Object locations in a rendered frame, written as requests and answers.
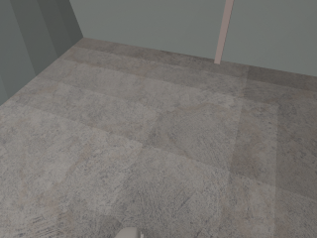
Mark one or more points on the panel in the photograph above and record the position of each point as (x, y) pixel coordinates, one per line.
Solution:
(224, 30)

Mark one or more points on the robot left thigh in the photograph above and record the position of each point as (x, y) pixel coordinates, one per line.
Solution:
(130, 232)

